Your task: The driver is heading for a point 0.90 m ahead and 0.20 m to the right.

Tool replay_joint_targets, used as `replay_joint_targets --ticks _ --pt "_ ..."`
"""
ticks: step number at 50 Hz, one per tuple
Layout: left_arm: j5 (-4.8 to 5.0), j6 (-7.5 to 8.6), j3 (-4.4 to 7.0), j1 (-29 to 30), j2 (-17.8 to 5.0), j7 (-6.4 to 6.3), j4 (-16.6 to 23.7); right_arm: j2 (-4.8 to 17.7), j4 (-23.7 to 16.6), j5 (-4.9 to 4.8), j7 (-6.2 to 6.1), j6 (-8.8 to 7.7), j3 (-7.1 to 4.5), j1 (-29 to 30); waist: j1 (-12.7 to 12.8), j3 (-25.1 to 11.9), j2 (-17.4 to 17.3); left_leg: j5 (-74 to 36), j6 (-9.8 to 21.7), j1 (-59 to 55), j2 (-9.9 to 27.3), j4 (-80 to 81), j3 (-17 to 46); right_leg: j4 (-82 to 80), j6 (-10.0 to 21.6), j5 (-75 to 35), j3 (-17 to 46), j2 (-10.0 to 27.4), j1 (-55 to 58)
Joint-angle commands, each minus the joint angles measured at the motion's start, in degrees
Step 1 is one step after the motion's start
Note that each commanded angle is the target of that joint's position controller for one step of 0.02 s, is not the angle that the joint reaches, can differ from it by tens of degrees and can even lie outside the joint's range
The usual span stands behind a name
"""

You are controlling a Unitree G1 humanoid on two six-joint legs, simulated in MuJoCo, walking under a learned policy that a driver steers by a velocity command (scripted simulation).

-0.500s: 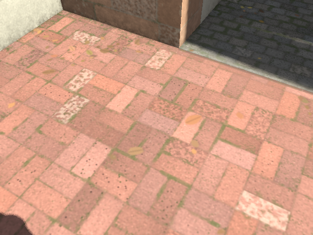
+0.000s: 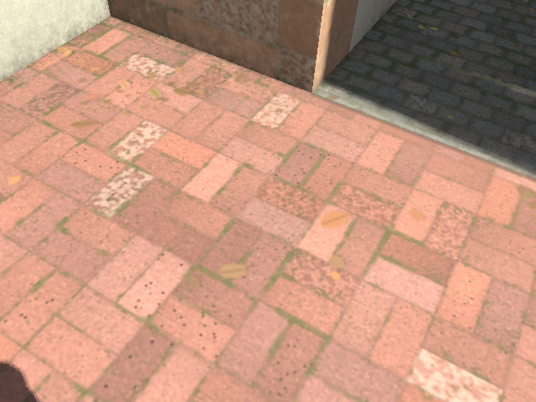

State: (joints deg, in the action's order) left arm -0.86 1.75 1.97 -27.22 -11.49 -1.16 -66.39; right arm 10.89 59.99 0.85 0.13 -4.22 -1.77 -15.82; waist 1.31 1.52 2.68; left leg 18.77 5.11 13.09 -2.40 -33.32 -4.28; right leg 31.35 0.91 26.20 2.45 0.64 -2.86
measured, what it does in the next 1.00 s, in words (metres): walks ahead: right foot, then left foot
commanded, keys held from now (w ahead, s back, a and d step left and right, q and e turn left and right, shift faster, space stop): no key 0.46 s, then e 0.54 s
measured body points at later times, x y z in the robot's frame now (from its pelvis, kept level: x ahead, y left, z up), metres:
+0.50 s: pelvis +0.11 +0.01 +0.01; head +0.13 +0.01 +0.46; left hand +0.15 +0.24 -0.15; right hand +0.08 -0.20 -0.16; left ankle +0.02 +0.10 -0.71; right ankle +0.16 -0.07 -0.73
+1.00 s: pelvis +0.12 +0.00 -0.01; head +0.16 -0.03 +0.44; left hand +0.29 +0.22 -0.13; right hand +0.10 -0.27 -0.16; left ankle +0.07 +0.12 -0.68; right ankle +0.13 -0.08 -0.73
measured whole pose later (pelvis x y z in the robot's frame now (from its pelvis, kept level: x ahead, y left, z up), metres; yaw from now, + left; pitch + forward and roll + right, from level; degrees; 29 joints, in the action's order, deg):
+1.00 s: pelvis +0.12 +0.00 -0.01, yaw -14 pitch +0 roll +0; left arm -0.8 -0.9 4.0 -8.1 -12.3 -0.1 -50.4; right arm 13.9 54.3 1.2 -2.9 1.6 -3.9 -13.9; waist -0.2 5.2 -2.4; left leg 32.6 -0.7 18.6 3.5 -57.5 -5.5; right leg 37.4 5.3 17.1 -3.9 -2.9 -19.9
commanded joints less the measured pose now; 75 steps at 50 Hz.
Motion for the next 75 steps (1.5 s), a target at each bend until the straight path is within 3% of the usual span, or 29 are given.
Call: replay_joint_targets --ticks 1,2,4,9,17,19,20,21,23,25,28,32,34,35,37,40,45,46,47,48,49,51,54,58,66,71,72,74,75 --pt "-0.17 1.70 0.05 7.48 -3.00 0.08 6.93 12.62 5.07 -0.04 -0.85 -0.15 -3.43 -24.31 -9.96 1.27 -18.71 -27.80 8.22 -24.83 23.30 19.50 34.83 28.13 1.08 4.53 -5.62 -4.51 -31.69" --pt "-0.90 1.02 0.22 6.74 -3.13 -0.43 5.88 8.48 3.72 0.12 -0.92 0.22 -2.21 -18.91 -5.91 3.35 -7.99 -40.05 8.85 -20.73 23.19 15.40 28.58 34.91 1.73 5.18 -1.27 -1.19 -31.81" --pt "-0.34 1.00 -0.35 6.39 -0.55 -0.02 5.34 4.95 0.65 0.51 -0.95 0.09 -0.75 -9.96 -2.26 3.76 -3.02 -49.15 7.31 -14.67 18.85 15.86 17.02 34.30 1.61 -1.33 -0.70 1.15 -28.32" --pt "0.27 -1.27 -0.38 7.81 -0.07 0.54 5.69 2.48 1.72 0.17 -2.45 -0.39 2.01 -9.31 0.35 1.84 -8.16 -62.45 2.44 -13.66 12.46 15.46 6.01 20.55 -0.05 -9.60 -4.67 -0.38 -23.06" --pt "0.47 -1.17 -1.01 11.11 -0.68 -0.96 5.53 3.07 3.39 -0.32 -3.14 0.98 2.85 -9.38 1.02 1.12 -8.70 -60.07 1.19 -8.92 12.64 7.59 5.99 -1.79 3.04 -18.82 -6.88 -2.03 -9.12" --pt "-0.25 0.01 -0.15 4.32 -4.73 -1.35 3.74 3.95 2.61 -0.42 -2.73 0.64 2.54 -9.75 2.75 -3.33 -3.82 -41.48 -1.21 -2.07 9.53 0.53 5.22 -4.43 5.15 -47.57 0.96 5.58 5.44" --pt "-0.15 -0.06 -0.10 2.54 -5.53 -1.36 2.87 0.42 4.32 -1.57 -2.70 1.63 2.91 -16.66 0.83 -8.27 2.98 -14.92 -2.85 0.76 5.44 -5.45 4.07 -1.69 13.00 -64.64 8.10 14.02 10.25" --pt "0.24 -0.19 -1.06 3.94 -2.45 -1.17 3.30 -0.16 5.28 -1.53 -3.01 3.04 2.77 -15.97 1.36 -8.37 5.32 9.55 -2.67 -0.20 2.05 -9.65 2.73 -5.74 17.33 -63.48 13.64 19.07 5.31" --pt "-0.43 -0.53 -1.66 10.27 -2.03 -1.30 4.35 -0.20 4.18 0.21 -2.93 4.32 2.17 -10.91 -0.55 -1.07 3.85 19.09 -2.69 -0.13 2.06 -10.71 5.41 -12.05 15.83 -43.31 13.52 16.91 -5.96" --pt "-0.43 -1.34 -1.61 14.33 -2.86 -1.81 5.37 -1.13 4.07 0.39 -2.79 5.00 2.05 -10.19 -3.12 2.32 3.11 11.95 -3.34 -2.43 2.45 -4.46 4.69 -14.74 11.84 -29.63 10.89 12.46 -12.89" --pt "0.58 -2.38 0.29 17.90 -6.52 -1.23 8.34 0.55 3.69 0.23 -3.63 4.80 1.40 -11.19 -4.23 0.88 1.77 -2.03 -3.72 -6.01 1.03 5.74 2.43 -13.31 7.48 -18.66 9.39 8.16 -15.83" --pt "0.58 -2.74 0.65 18.47 -2.60 -0.28 11.37 5.26 0.57 0.57 -4.63 4.30 -0.59 -8.34 -2.72 4.78 -8.27 -0.20 0.75 -3.29 11.02 13.93 11.47 -1.32 3.75 -10.36 2.16 -0.11 -23.33" --pt "-0.48 -2.76 0.85 16.23 -1.81 -0.30 11.73 7.58 -0.76 0.75 -5.32 4.23 -1.78 -6.61 -2.13 4.38 -12.42 -18.76 7.08 -4.23 21.34 15.69 16.15 14.73 2.66 -2.50 -4.20 -3.28 -26.47" --pt "-0.78 -2.91 1.44 16.50 -2.53 -0.25 12.06 6.59 -1.69 0.82 -5.53 3.93 -1.65 -6.57 -2.58 3.58 -10.04 -30.56 10.36 -5.62 24.01 14.71 16.05 23.37 2.75 4.74 -4.64 -2.45 -28.81" --pt "-0.81 -3.11 1.72 16.80 -1.75 -0.05 12.83 7.11 -2.87 1.01 -5.60 3.64 -1.88 -5.16 -1.30 2.93 -5.55 -39.45 10.71 -8.27 23.07 13.27 11.62 28.15 1.99 5.27 -3.38 0.15 -31.02" --pt "-0.36 -3.23 1.74 18.13 -1.40 0.31 14.25 7.50 -4.11 1.21 -5.21 3.78 -2.17 -3.02 -1.63 1.78 -8.70 -42.26 6.31 -12.04 18.26 9.98 4.49 19.94 0.78 0.31 -5.69 -0.12 -29.43" --pt "0.31 -3.61 2.16 16.50 -2.55 1.33 16.35 10.23 -5.06 0.77 -4.04 4.49 -3.43 -2.53 -1.53 -2.20 -11.16 -44.95 3.41 -10.42 18.08 0.55 -0.24 6.52 3.16 -4.14 -10.36 -2.89 -17.51" --pt "0.10 -3.20 2.46 13.33 -3.11 1.29 15.89 10.63 -5.40 0.54 -3.56 4.57 -3.70 -1.59 0.77 -3.68 -8.80 -42.70 1.41 -7.07 17.08 -6.21 -2.61 0.14 4.23 -10.47 -10.22 -3.63 -11.14" --pt "-0.40 -2.44 3.56 10.34 -6.73 0.96 15.92 10.64 -6.10 0.43 -2.99 4.39 -3.86 -2.21 2.75 -6.23 -2.50 -29.83 -2.34 0.80 14.48 -17.30 -5.06 -6.98 6.64 -20.91 -1.03 0.49 -2.32" --pt "-0.88 -1.97 5.65 9.17 -16.73 0.74 17.64 5.04 -10.79 0.31 -2.33 4.60 -2.50 -0.76 1.77 -8.16 12.84 16.90 -6.71 18.97 3.18 -33.29 -6.72 -10.38 15.91 -51.69 26.04 20.41 6.18" --pt "0.50 -2.30 5.89 4.86 -16.84 0.83 16.29 6.18 -11.74 0.51 -2.77 5.50 -2.40 2.74 4.47 -11.39 6.97 21.43 -6.10 18.06 2.38 -39.09 4.29 -12.34 22.23 -51.32 29.47 22.96 2.40" --pt "0.26 -3.08 4.55 12.94 -11.42 -0.05 17.94 6.68 -11.80 -0.46 -2.88 5.33 -2.46 4.56 0.82 -0.83 0.64 11.34 -5.74 20.46 5.06 -37.99 6.04 -13.47 18.82 -37.11 19.62 16.47 -5.97" --pt "0.18 -3.30 3.56 17.14 -8.54 -0.32 20.10 7.94 -11.37 1.10 -2.31 5.39 -2.96 2.10 -1.82 -2.04 1.57 4.49 -5.86 16.46 4.39 -31.66 5.62 -13.23 14.13 -38.34 12.91 9.40 -7.60" --pt "0.11 -2.59 4.34 13.60 -11.28 0.32 20.04 6.60 -13.39 0.48 -2.24 6.41 -2.65 3.58 -1.04 -3.76 1.36 4.17 -6.99 16.71 3.02 -24.60 6.08 -13.51 14.00 -34.14 15.03 8.99 -5.58" --pt "-0.89 -3.09 4.24 13.44 -11.35 0.67 21.71 6.64 -16.36 -0.05 -2.23 6.13 -2.19 6.74 0.71 -3.92 4.06 4.40 -6.29 10.62 1.40 -12.97 5.92 -14.68 13.27 -21.53 19.74 8.37 -8.74" --pt "-0.33 -3.82 3.54 15.62 -10.84 0.54 21.62 5.69 -15.34 -0.65 -2.76 5.16 -1.68 0.84 -1.95 -3.87 3.63 -1.14 -3.61 -2.79 -0.18 7.44 4.11 -10.96 9.59 -24.91 20.80 6.97 -11.75" --pt "-0.01 -3.81 3.11 14.97 -9.82 0.32 21.52 6.26 -15.24 -0.30 -2.98 4.66 -1.67 0.04 -2.28 -3.42 1.82 -5.32 -2.95 -7.39 1.68 15.27 6.30 -9.57 6.82 -20.22 20.27 5.06 -14.71" --pt "0.97 -3.33 2.20 13.37 -6.55 0.00 22.41 13.67 -17.66 0.95 -2.83 3.92 -2.39 5.08 0.29 -0.99 -14.42 -10.08 4.45 -5.49 22.21 24.10 29.37 2.98 1.70 -0.60 5.81 -8.66 -23.37" --pt "-0.35 -3.50 3.00 14.15 -9.58 -0.03 21.53 11.49 -17.19 1.13 -2.48 3.60 -2.04 5.13 -0.50 -0.79 -11.60 -15.02 8.85 0.75 23.47 22.07 27.89 13.26 1.06 4.19 5.31 -6.12 -17.68"
Next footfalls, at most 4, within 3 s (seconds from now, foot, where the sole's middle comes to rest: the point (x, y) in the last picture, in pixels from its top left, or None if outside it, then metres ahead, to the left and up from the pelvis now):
0.36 right None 0.20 -0.07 -0.76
0.56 left None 0.11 0.12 -0.76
0.94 right None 0.17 -0.09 -0.76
1.46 left None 0.21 0.09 -0.76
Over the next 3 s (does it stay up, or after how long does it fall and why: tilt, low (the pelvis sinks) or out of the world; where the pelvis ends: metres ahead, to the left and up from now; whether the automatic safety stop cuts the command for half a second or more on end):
stays up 0.60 -0.22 0.02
